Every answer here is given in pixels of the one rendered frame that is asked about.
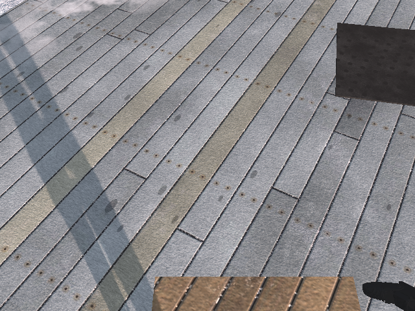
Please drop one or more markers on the robot right hand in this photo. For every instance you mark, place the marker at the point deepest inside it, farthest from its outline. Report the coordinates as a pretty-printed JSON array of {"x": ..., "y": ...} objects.
[{"x": 402, "y": 294}]

